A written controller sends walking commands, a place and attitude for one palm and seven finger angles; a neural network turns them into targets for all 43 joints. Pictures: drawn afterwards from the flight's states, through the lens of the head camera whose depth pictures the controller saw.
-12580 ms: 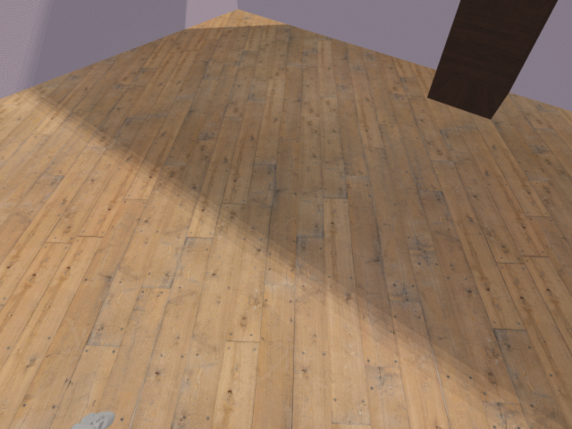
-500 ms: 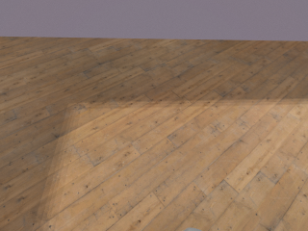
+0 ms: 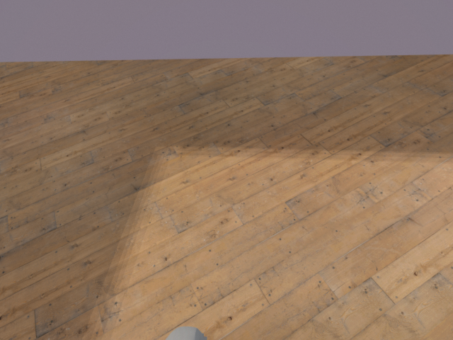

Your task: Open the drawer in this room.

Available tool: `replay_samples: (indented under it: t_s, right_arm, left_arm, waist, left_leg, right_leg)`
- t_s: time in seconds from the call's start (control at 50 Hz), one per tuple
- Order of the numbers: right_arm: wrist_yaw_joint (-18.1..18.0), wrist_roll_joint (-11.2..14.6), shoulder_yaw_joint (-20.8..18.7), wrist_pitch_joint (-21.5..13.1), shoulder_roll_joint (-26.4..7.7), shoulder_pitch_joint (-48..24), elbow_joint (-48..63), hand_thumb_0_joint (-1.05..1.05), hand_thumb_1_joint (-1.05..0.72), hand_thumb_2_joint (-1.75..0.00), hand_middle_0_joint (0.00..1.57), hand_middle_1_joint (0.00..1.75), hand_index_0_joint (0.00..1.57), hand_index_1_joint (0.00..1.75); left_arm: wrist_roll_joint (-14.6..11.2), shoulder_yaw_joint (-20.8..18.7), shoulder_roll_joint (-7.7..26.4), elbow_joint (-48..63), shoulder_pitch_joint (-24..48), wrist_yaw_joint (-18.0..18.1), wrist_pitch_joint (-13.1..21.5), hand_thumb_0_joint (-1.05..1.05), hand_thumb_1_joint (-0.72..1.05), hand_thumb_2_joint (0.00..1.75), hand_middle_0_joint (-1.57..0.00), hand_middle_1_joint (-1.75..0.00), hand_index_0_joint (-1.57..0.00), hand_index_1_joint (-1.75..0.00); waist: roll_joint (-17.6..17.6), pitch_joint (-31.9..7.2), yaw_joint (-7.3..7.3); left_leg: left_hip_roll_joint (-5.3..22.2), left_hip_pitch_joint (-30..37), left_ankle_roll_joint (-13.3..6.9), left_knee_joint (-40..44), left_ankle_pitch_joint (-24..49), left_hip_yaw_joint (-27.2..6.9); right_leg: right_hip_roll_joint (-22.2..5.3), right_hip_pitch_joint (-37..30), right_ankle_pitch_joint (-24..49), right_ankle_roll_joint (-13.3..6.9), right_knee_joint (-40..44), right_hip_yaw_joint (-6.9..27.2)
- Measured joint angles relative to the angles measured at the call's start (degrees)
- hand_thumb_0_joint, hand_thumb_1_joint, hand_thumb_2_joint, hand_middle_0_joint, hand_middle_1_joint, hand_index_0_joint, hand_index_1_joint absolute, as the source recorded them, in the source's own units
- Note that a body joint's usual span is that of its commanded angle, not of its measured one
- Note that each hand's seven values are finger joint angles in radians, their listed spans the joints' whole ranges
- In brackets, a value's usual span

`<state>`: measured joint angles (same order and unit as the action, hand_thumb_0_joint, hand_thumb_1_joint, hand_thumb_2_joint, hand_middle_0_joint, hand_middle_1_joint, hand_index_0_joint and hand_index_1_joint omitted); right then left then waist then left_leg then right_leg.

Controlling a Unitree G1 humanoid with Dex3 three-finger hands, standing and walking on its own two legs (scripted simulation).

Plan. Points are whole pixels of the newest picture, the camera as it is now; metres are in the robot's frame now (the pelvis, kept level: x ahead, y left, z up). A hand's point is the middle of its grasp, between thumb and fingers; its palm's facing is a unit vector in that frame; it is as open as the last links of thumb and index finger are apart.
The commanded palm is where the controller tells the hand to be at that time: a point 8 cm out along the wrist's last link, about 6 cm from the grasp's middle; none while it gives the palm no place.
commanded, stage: turn or walk to find it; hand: left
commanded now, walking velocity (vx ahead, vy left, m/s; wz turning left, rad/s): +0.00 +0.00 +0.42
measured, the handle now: out of the picture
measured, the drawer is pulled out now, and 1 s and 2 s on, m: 0.00 0.00 0.00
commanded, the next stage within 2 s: none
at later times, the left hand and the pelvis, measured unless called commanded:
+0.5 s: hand out of the picture -0.02 +0.27 -0.17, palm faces +0.27 -0.93 -0.25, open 7.4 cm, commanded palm none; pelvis -0.02 +0.05 +0.00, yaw +12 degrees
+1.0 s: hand out of the picture -0.05 +0.19 -0.15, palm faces +0.44 -0.86 -0.26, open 7.4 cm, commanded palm none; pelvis -0.03 -0.01 +0.00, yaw +26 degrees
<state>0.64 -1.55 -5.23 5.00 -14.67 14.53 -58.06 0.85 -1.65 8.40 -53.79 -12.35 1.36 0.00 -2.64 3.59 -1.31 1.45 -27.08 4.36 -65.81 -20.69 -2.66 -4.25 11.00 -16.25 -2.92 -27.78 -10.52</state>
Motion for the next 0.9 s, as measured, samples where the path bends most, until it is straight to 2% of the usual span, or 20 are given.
replay_samples:
  t_s: [0.08,0.18,0.24,0.26,0.28,0.32,0.36,0.4,0.46,0.54,0.62,0.68,0.7,0.72,0.76,0.82,0.9]
  right_arm:
    - [-0.16,0.23,0.51,0.16,0.01,-1.82,-0.28,0.00,-0.91,-0.90,0.20,0.30,0.20,0.30]
    - [-0.21,0.78,1.45,-0.57,0.47,-5.42,0.89,0.00,-0.91,-0.90,0.20,0.30,0.20,0.30]
    - [-0.12,0.89,2.02,-1.73,0.86,-7.17,2.42,0.00,-0.91,-0.90,0.20,0.30,0.20,0.30]
    - [0.00,0.80,2.16,-2.36,0.73,-7.38,3.13,0.00,-0.91,-0.90,0.20,0.30,0.20,0.30]
    - [-0.05,0.68,2.18,-2.86,1.25,-8.00,3.39,0.00,-0.91,-0.90,0.20,0.30,0.20,0.30]
    - [-0.25,0.50,2.63,-3.46,2.08,-8.67,3.92,0.00,-0.91,-0.90,0.20,0.30,0.20,0.30]
    - [-0.68,0.40,2.94,-3.63,2.52,-8.59,4.22,0.00,-0.91,-0.90,0.20,0.30,0.20,0.30]
    - [-0.92,0.40,3.21,-3.61,2.84,-8.35,4.19,0.00,-0.91,-0.90,0.20,0.30,0.20,0.30]
    - [-0.89,0.48,3.45,-3.56,3.24,-7.72,4.03,0.00,-0.91,-0.90,0.20,0.30,0.20,0.30]
    - [-0.67,0.34,3.26,-3.31,3.60,-6.44,3.98,0.00,-0.90,-0.90,0.20,0.30,0.20,0.30]
    - [-0.55,0.07,2.74,-2.82,3.51,-4.89,3.72,0.00,-0.90,-0.90,0.20,0.30,0.20,0.30]
    - [-0.51,0.28,2.16,-2.42,3.03,-3.31,3.36,0.00,-0.90,-0.90,0.21,0.30,0.20,0.30]
    - [-0.46,0.51,1.83,-2.24,2.47,-2.93,3.13,0.00,-0.90,-0.90,0.20,0.30,0.20,0.30]
    - [-0.48,0.60,1.41,-1.93,1.97,-2.53,2.89,0.00,-0.90,-0.90,0.20,0.30,0.20,0.30]
    - [-0.45,0.47,0.77,-0.87,1.30,-1.71,2.30,0.00,-0.91,-0.90,0.20,0.30,0.20,0.30]
    - [-0.07,0.15,0.13,-0.20,0.37,-1.25,1.50,0.00,-0.91,-0.90,0.20,0.30,0.20,0.30]
    - [0.23,0.09,-0.02,-0.15,0.08,-0.65,1.02,0.00,-0.91,-0.90,0.20,0.30,0.20,0.30]
  left_arm:
    - [0.37,-0.18,0.80,-0.92,-1.49,-0.19,0.14,0.01,0.91,0.89,-0.20,-0.30,-0.20,-0.30]
    - [0.75,-0.69,2.58,-2.35,-2.92,-0.39,-0.40,0.01,0.91,0.89,-0.20,-0.30,-0.20,-0.30]
    - [0.56,-1.27,4.07,-3.20,-3.72,-0.47,-0.95,0.01,0.91,0.89,-0.20,-0.30,-0.20,-0.30]
    - [0.33,-1.50,4.49,-3.22,-4.23,-0.53,-1.28,0.01,0.91,0.89,-0.20,-0.30,-0.20,-0.30]
    - [0.14,-1.75,5.26,-3.48,-4.06,-0.52,-1.83,0.01,0.91,0.89,-0.20,-0.30,-0.20,-0.30]
    - [0.10,-1.93,6.25,-3.93,-3.47,-0.26,-3.20,0.01,0.91,0.89,-0.20,-0.30,-0.20,-0.30]
    - [0.01,-2.00,6.48,-4.21,-2.73,-0.37,-3.81,0.01,0.91,0.90,-0.20,-0.30,-0.20,-0.30]
    - [-0.02,-1.99,6.47,-3.86,-1.99,-0.70,-3.61,0.01,0.91,0.90,-0.20,-0.30,-0.20,-0.30]
    - [-0.06,-1.82,6.20,-2.75,-0.88,-0.96,-3.17,0.01,0.91,0.90,-0.20,-0.30,-0.20,-0.30]
    - [-0.16,-1.54,5.42,-1.27,0.75,-0.93,-3.04,0.01,0.91,0.90,-0.20,-0.30,-0.20,-0.30]
    - [-0.35,-1.17,4.43,0.12,2.47,-0.88,-2.59,0.01,0.91,0.90,-0.20,-0.30,-0.20,-0.30]
    - [-0.50,-0.71,3.79,1.27,3.11,-0.90,-1.41,0.01,0.91,0.90,-0.20,-0.30,-0.20,-0.30]
    - [-0.26,-0.57,3.16,1.36,3.31,-0.77,-0.79,0.01,0.91,0.90,-0.20,-0.30,-0.20,-0.30]
    - [-0.04,-0.27,2.56,1.53,3.36,-0.73,-0.40,0.01,0.91,0.90,-0.20,-0.30,-0.20,-0.30]
    - [0.04,0.01,1.64,1.99,2.90,-0.61,-0.09,0.01,0.91,0.89,-0.20,-0.30,-0.20,-0.30]
    - [0.09,0.15,0.69,1.85,1.86,-0.40,-0.23,0.01,0.91,0.89,-0.20,-0.30,-0.20,-0.30]
    - [0.22,0.23,0.34,0.90,0.78,-0.25,-0.35,0.01,0.90,0.89,-0.20,-0.30,-0.20,-0.30]
  waist:
    - [0.91,0.57,1.25]
    - [2.27,1.31,2.99]
    - [3.19,1.18,3.44]
    - [3.04,0.66,3.46]
    - [4.20,0.86,3.68]
    - [5.28,1.21,4.06]
    - [4.93,0.93,3.93]
    - [4.56,0.67,3.80]
    - [4.19,0.24,3.60]
    - [3.33,-0.17,2.63]
    - [2.16,-0.18,1.23]
    - [1.35,-0.42,0.63]
    - [0.18,-0.23,0.52]
    - [-0.73,-0.04,0.22]
    - [-0.98,-0.14,0.20]
    - [-1.04,0.05,0.23]
    - [-0.28,0.29,-0.02]
  left_leg:
    - [0.92,2.94,0.25,6.91,-3.02,1.33]
    - [0.78,7.62,-0.68,18.84,-5.16,4.68]
    - [0.34,11.98,-1.64,29.79,0.37,6.92]
    - [0.47,13.39,-2.75,33.65,2.96,6.83]
    - [-0.30,12.95,-3.86,33.05,2.54,6.95]
    - [-1.04,12.64,-5.27,31.82,1.72,6.72]
    - [-1.17,13.28,-5.75,33.16,2.48,5.73]
    - [-1.43,14.28,-5.82,35.44,4.03,4.80]
    - [-1.99,15.25,-5.92,38.19,5.89,3.68]
    - [-2.46,15.06,-5.63,39.33,7.05,2.07]
    - [-2.78,13.55,-4.68,38.20,7.15,0.23]
    - [-3.35,11.30,-3.41,35.26,6.25,-1.23]
    - [-3.00,10.15,-3.37,32.97,5.46,-1.82]
    - [-3.08,8.51,-3.28,28.78,1.24,-2.19]
    - [-3.97,4.49,-3.19,16.91,-5.00,-1.65]
    - [-3.32,0.33,-2.49,3.14,-3.42,-0.20]
    - [-1.12,-0.29,-1.06,-0.34,-0.97,0.83]
  right_leg:
    - [-1.24,0.24,-0.21,0.33,-0.47,-1.79]
    - [-2.95,1.42,-1.03,1.42,-2.76,-3.99]
    - [-4.18,2.80,-2.55,2.67,-6.19,-5.51]
    - [-4.43,3.98,-3.56,3.23,-8.54,-5.94]
    - [-4.98,5.63,-7.33,4.34,-12.29,-4.39]
    - [-3.79,9.18,-13.47,5.75,-21.32,0.52]
    - [-2.32,12.06,-13.20,6.54,-28.67,3.56]
    - [-1.67,13.83,-10.72,7.10,-32.36,5.37]
    - [-1.49,14.90,-8.00,7.69,-33.03,7.11]
    - [-0.97,13.63,-8.22,8.02,-27.93,8.17]
    - [0.37,10.07,-8.51,7.63,-18.60,8.20]
    - [1.45,5.09,-1.70,6.82,-6.47,7.42]
    - [2.01,4.66,0.39,4.92,-5.39,6.58]
    - [2.12,4.64,0.11,3.22,-6.01,5.57]
    - [1.26,4.24,-1.28,1.33,-6.30,4.24]
    - [0.42,2.74,-0.63,0.96,-3.92,2.91]
    - [-0.61,1.60,0.55,0.83,-1.67,0.88]
